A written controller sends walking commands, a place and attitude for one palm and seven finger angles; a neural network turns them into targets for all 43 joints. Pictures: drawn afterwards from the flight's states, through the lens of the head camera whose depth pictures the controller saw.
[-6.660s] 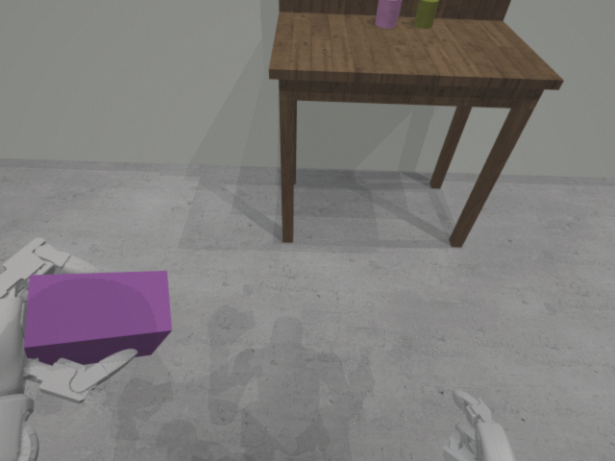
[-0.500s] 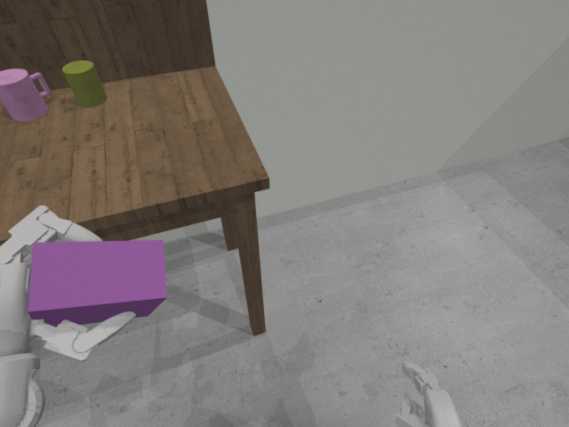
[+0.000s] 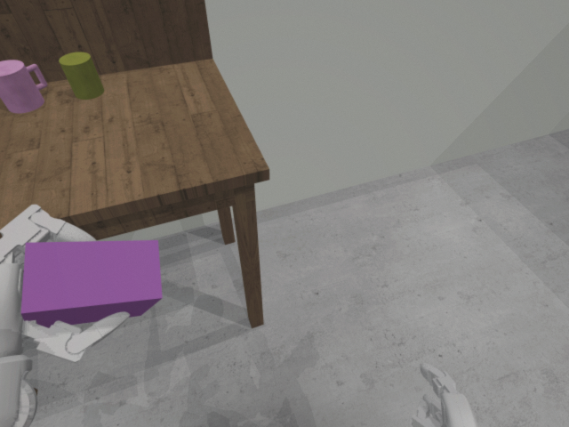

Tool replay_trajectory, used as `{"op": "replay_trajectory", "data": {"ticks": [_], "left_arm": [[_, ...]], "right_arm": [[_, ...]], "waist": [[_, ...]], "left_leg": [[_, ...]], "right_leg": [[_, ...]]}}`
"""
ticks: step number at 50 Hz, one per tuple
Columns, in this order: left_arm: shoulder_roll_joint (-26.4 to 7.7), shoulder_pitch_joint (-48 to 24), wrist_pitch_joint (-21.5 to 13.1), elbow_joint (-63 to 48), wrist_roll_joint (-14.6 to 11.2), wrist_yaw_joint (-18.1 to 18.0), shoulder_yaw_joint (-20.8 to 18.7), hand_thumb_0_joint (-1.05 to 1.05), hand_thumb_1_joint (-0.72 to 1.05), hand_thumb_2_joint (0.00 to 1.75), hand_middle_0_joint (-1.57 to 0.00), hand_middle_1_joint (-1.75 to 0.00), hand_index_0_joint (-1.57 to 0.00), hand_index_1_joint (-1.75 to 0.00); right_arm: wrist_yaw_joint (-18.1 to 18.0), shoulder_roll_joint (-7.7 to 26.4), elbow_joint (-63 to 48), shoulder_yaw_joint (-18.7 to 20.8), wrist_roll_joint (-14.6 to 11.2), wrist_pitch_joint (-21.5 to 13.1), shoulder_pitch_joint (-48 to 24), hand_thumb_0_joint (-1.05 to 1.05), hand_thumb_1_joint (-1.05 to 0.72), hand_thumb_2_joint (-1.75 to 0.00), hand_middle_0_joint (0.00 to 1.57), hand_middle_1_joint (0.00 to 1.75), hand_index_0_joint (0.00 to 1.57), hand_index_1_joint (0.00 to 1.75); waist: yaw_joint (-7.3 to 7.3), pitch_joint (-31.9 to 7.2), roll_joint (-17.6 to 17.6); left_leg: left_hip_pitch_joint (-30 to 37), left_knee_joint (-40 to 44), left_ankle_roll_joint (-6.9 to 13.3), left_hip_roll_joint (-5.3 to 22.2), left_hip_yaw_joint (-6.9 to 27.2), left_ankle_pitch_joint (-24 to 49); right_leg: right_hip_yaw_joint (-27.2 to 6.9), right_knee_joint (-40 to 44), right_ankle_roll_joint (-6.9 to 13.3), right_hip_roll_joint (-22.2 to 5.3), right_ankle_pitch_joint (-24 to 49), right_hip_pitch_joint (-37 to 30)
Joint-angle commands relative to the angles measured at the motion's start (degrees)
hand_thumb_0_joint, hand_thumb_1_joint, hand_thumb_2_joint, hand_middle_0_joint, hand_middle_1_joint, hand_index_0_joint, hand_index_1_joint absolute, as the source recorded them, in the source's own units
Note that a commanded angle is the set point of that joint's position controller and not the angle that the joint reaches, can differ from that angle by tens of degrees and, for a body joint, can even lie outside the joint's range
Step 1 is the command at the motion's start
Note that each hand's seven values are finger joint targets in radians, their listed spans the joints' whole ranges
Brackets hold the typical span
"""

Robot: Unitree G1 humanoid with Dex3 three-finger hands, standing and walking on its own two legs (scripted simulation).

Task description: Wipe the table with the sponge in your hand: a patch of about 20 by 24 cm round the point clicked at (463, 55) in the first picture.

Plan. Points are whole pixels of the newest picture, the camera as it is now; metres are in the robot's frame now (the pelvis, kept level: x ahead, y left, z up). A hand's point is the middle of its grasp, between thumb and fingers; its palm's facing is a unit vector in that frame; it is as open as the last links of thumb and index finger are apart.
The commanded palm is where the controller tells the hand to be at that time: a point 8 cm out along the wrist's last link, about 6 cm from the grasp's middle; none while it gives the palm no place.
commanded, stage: look again from close up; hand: left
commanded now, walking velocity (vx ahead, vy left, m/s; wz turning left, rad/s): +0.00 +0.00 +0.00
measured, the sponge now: (111, 283) +0.23 +0.20 +0.15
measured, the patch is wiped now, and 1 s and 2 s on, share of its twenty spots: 0.00 0.00 0.00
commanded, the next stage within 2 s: shuffle to correct the standing spot in 0.24 s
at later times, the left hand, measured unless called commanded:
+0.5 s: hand (33, 226) +0.28 +0.29 +0.18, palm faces +0.36 -0.83 -0.42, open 10.4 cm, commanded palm +0.21 +0.32 +0.19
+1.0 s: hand (63, 182) +0.35 +0.30 +0.18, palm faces +0.38 -0.85 -0.37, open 10.4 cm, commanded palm +0.30 +0.34 +0.19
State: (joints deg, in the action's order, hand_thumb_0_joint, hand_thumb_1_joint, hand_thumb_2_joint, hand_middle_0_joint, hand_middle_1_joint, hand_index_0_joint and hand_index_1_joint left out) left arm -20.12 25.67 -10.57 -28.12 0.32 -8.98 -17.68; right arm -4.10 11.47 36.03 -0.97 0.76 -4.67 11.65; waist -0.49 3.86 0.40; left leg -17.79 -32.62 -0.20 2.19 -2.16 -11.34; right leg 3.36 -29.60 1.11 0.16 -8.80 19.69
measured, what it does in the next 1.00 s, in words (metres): walks ahead: right foot, then left foot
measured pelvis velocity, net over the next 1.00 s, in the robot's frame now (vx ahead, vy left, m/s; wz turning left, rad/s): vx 0.12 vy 0.07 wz -0.05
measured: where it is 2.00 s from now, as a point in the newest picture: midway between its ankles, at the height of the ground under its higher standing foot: (257, 416)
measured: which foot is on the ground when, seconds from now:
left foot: down 0.00-0.80, up 0.82-0.92, down 0.94-1.00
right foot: down 0.00-0.20, up 0.22-0.32, down 0.34-0.96, up 0.98-1.00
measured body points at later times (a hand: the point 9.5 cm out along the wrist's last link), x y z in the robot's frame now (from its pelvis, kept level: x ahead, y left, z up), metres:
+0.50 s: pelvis +0.04 +0.05 +0.00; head +0.06 +0.07 +0.45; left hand +0.25 +0.33 +0.20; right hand +0.20 -0.17 -0.07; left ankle +0.06 +0.12 -0.73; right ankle +0.01 -0.06 -0.73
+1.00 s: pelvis +0.12 +0.07 -0.02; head +0.15 +0.09 +0.43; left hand +0.32 +0.34 +0.20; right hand +0.28 -0.18 -0.09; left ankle +0.17 +0.16 -0.73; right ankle +0.02 -0.05 -0.70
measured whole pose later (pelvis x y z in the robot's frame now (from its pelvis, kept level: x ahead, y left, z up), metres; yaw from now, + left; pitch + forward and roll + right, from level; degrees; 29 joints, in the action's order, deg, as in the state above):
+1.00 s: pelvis +0.12 +0.07 -0.02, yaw -3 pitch -2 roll +0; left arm -22.2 22.2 -15.7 -33.0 -1.5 -7.0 -23.5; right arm -0.8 12.2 33.5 0.8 0.0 -5.0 11.0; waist 1.5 6.1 -3.6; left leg -22.5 -43.8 2.9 0.0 -4.8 -18.7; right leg -0.1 -55.1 0.3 -1.1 -30.7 13.8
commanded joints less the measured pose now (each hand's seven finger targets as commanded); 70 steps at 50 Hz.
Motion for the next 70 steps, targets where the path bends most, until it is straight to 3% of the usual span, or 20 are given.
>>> {"op": "replay_trajectory", "data": {"ticks": [1, 6, 9, 14, 17, 23, 31, 35, 38, 41, 46, 48, 50, 53, 57, 62, 63, 65, 66, 70], "left_arm": [[-21.7, -28.3, -7.6, 10.2, -0.5, 2.4, -18.0, 0.0, 0.1, 1.3, -1.2, -1.6, -1.2, -1.6], [-9.0, -11.1, -8.0, 0.9, -4.1, 4.8, -6.1, 0.0, 0.1, 1.3, -1.2, -1.6, -1.2, -1.6], [-5.0, -11.7, -7.6, -4.6, -3.0, 4.6, -1.2, 0.0, 0.1, 1.3, -1.2, -1.6, -1.2, -1.6], [-12.6, -15.2, -8.3, -7.7, -1.1, 2.7, -10.6, 0.0, 0.1, 1.3, -1.2, -1.6, -1.2, -1.6], [-17.7, -19.1, -9.5, -12.6, -0.9, 2.2, -15.1, 0.0, 0.1, 1.3, -1.2, -1.6, -1.2, -1.6], [-10.5, -7.4, -9.3, -11.5, -2.7, 3.0, -10.6, 0.0, 0.1, 1.3, -1.2, -1.6, -1.2, -1.6], [-9.4, -8.7, -6.6, -6.5, -2.5, 2.9, -8.5, 0.0, 0.1, 1.3, -1.2, -1.6, -1.2, -1.6], [-10.6, -11.2, -6.4, -8.8, -2.1, 2.4, -9.4, 0.0, 0.1, 1.3, -1.2, -1.6, -1.2, -1.6], [-12.6, -11.3, -7.2, -13.2, -2.4, 1.7, -10.5, 0.0, 0.1, 1.3, -1.2, -1.6, -1.2, -1.6], [-13.0, -10.6, -8.7, -16.4, -2.6, 0.3, -11.4, 0.0, 0.1, 1.3, -1.2, -1.6, -1.2, -1.6], [-12.2, -10.0, -8.1, -17.0, -2.9, 0.5, -11.8, 0.0, 0.1, 1.3, -1.2, -1.6, -1.2, -1.6], [-11.5, -11.0, -7.7, -18.7, -3.2, 0.6, -11.4, 0.0, 0.1, 1.3, -1.2, -1.6, -1.2, -1.6], [-14.6, -11.1, -7.4, -14.0, -3.3, 1.4, -13.8, 0.0, 0.1, 1.3, -1.2, -1.6, -1.2, -1.6], [-12.3, -9.5, -6.7, -13.7, -2.7, 2.5, -12.6, 0.0, 0.1, 1.3, -1.2, -1.6, -1.2, -1.6], [-10.0, -0.6, -6.3, -14.2, -2.8, 2.9, -11.7, 0.0, 0.1, 1.3, -1.2, -1.6, -1.2, -1.6], [-11.5, -0.8, -5.2, -12.6, -2.3, 1.2, -12.8, 0.0, 0.1, 1.3, -1.2, -1.6, -1.2, -1.6], [-12.2, -2.1, -5.3, -12.0, -2.0, 0.7, -13.3, 0.0, 0.1, 1.3, -1.2, -1.6, -1.2, -1.6], [-14.5, -4.1, -5.1, -9.8, -1.3, 0.1, -14.7, 0.0, 0.1, 1.3, -1.2, -1.6, -1.2, -1.6], [-14.9, -7.6, -5.1, -10.3, -1.5, -0.2, -14.5, 0.0, 0.1, 1.3, -1.2, -1.6, -1.2, -1.6], [-11.2, -6.0, -6.0, -9.4, -0.9, 0.2, -10.3, 0.0, 0.1, 1.3, -1.2, -1.6, -1.2, -1.6]], "right_arm": [[0.2, 0.5, -6.1, 1.4, -0.8, -6.3, 1.4, 0.0, -0.9, -0.9, 0.2, 0.3, 0.2, 0.3], [2.5, 5.6, -9.3, 2.4, -1.5, -7.0, -0.7, 0.0, -0.9, -0.9, 0.2, 0.3, 0.2, 0.3], [3.7, 6.6, -11.5, 1.5, -2.7, -8.1, -2.8, 0.0, -0.9, -0.9, 0.2, 0.3, 0.2, 0.3], [3.8, 6.2, -12.9, 2.1, -1.8, -8.2, -4.0, 0.0, -0.9, -0.9, 0.2, 0.3, 0.2, 0.3], [3.7, 6.3, -12.8, 1.6, -0.3, -8.1, -4.8, 0.0, -0.9, -0.9, 0.2, 0.3, 0.2, 0.3], [4.0, 6.4, -12.3, 2.5, -0.2, -8.4, -3.1, 0.0, -0.9, -0.9, 0.2, 0.3, 0.2, 0.3], [2.9, 7.5, -11.9, 2.9, -0.7, -4.8, -1.3, 0.0, -0.9, -0.9, 0.2, 0.3, 0.2, 0.3], [2.5, 7.4, -13.0, 2.8, -0.9, -3.8, -2.8, 0.0, -0.9, -0.9, 0.2, 0.3, 0.2, 0.3], [2.7, 6.8, -13.8, 2.9, -1.2, -3.6, -4.1, 0.0, -0.9, -0.9, 0.2, 0.3, 0.2, 0.3], [3.5, 7.1, -13.3, 3.2, -1.5, -4.1, -5.5, 0.0, -0.9, -0.9, 0.2, 0.3, 0.2, 0.3], [3.6, 4.9, -10.8, 2.8, -1.3, -3.3, -3.0, 0.0, -0.9, -0.9, 0.2, 0.3, 0.2, 0.3], [3.1, 7.5, -11.6, 4.6, -1.1, -3.2, -3.2, 0.0, -0.9, -0.9, 0.2, 0.3, 0.2, 0.3], [3.3, 6.5, -12.3, 4.0, -0.2, -3.5, -3.6, 0.0, -0.9, -0.9, 0.2, 0.3, 0.2, 0.3], [3.3, 7.1, -11.3, 5.0, -1.3, -3.4, -3.7, 0.0, -0.9, -0.9, 0.2, 0.3, 0.2, 0.3], [3.6, 7.2, -11.8, 4.2, -1.7, -4.0, -4.0, 0.0, -0.9, -0.9, 0.2, 0.3, 0.2, 0.3], [2.0, 7.0, -11.9, 3.0, -1.6, -3.9, -3.3, 0.0, -0.9, -0.9, 0.2, 0.3, 0.2, 0.3], [1.6, 6.8, -11.6, 3.0, -1.4, -3.7, -3.1, 0.0, -0.9, -0.9, 0.2, 0.3, 0.2, 0.3], [1.4, 6.0, -11.3, 3.3, -0.8, -3.1, -2.3, 0.0, -0.9, -0.9, 0.2, 0.3, 0.2, 0.3], [1.4, 6.8, -11.1, 3.4, -0.4, -3.0, -4.2, 0.0, -0.9, -0.9, 0.2, 0.3, 0.2, 0.3], [2.2, 6.3, -8.4, 2.9, -0.6, -2.5, -4.2, 0.0, -0.9, -0.9, 0.2, 0.3, 0.2, 0.3]], "waist": [[1.55, -14.6, -13.4], [2.59, -7.7, 1.8], [2.46, -3.6, 9.4], [2.77, -4.7, 2.4], [2.24, -5.3, 11.2], [1.44, -17.5, 2.0], [-0.2, -8.1, 6.1], [0.58, -9.5, 4.6], [1.45, -12.8, -5.2], [3.99, -7.8, -6.3], [-0.72, -10.7, 5.1], [-0.9, -17.2, 23.2], [-0.78, -12.4, 10.5], [-0.13, -7.9, 4.0], [1.18, -8.9, 10.2], [0.83, -11.4, 6.5], [0.69, -12.4, 4.3], [1.21, -12.9, -13.7], [2.04, -9.4, -13.2], [1.39, -5.8, -1.5]], "left_leg": [[0.9, -7.8, 1.6, -4.2, 2.3, -8.5], [5.6, 4.0, 0.2, -4.2, -1.5, -12.4], [-9.5, 21.8, 2.8, 4.1, 10.3, -26.0], [-9.7, 21.9, 4.6, 7.2, 12.3, -22.4], [-6.6, 18.4, 2.8, 4.5, 10.0, -16.4], [6.9, 3.1, 2.8, 1.0, 6.6, 3.4], [11.6, 8.9, 4.9, 9.3, 18.7, 13.5], [5.3, 2.9, 3.3, 6.0, 10.9, 14.8], [-8.4, -15.5, 1.0, -1.4, 1.1, 12.6], [-28.2, -26.4, 1.5, 0.2, 4.7, -20.2], [10.4, 0.4, 1.6, -5.1, -5.8, 8.9], [27.1, 7.3, 12.6, 14.0, 25.8, 21.8], [18.2, 12.4, 17.1, 18.5, 34.7, 14.9], [10.2, 12.5, 15.5, 15.4, 22.8, 12.1], [0.5, 14.9, 11.1, 9.9, 8.4, 3.6], [-3.2, 7.6, 6.3, 7.7, 4.4, -4.3], [-6.5, 3.8, 5.1, 6.4, 3.7, -8.6], [-21.3, -20.0, 1.6, -2.0, -2.1, -18.2], [-25.4, -31.1, 0.4, -1.1, 0.7, -19.9], [-23.4, -34.3, -0.4, 4.0, 4.9, -10.7]], "right_leg": [[-14.8, 13.1, 2.7, -12.7, -16.9, -0.6], [-12.1, 13.7, 2.4, -7.3, -27.2, 0.8], [-3.2, -3.8, -1.2, 0.8, -16.9, -10.0], [-2.5, -5.6, -1.9, 0.9, -9.3, -13.2], [-4.2, 2.7, 0.1, -0.8, -7.8, -14.2], [-9.3, 3.6, 3.5, -4.5, -2.0, -12.6], [-0.9, -6.8, 0.9, 0.4, -10.5, 2.7], [-2.4, -1.1, 2.7, -2.0, -1.2, -7.7], [-17.7, 1.3, 9.4, -12.9, 14.8, -22.0], [-27.2, 2.3, 15.2, -22.7, 25.8, -32.2], [-2.0, -11.5, 4.4, -7.3, 14.9, -7.0], [-0.3, -40.3, -1.0, 2.3, -18.7, 11.0], [-5.9, -48.1, -0.5, 0.6, -24.5, 16.5], [-5.4, -42.9, -1.0, -3.1, -19.4, 16.3], [0.9, -24.3, -1.4, -3.3, -10.6, 3.6], [6.6, -0.3, -1.8, -0.3, -5.1, -12.9], [3.9, 3.1, -1.0, -2.1, -7.2, -17.8], [-26.2, 12.4, 8.1, -20.1, -16.8, -24.6], [-33.2, 15.2, 12.2, -26.8, -15.5, -22.1], [-18.1, 10.5, 11.1, -22.4, 4.2, -15.3]]}}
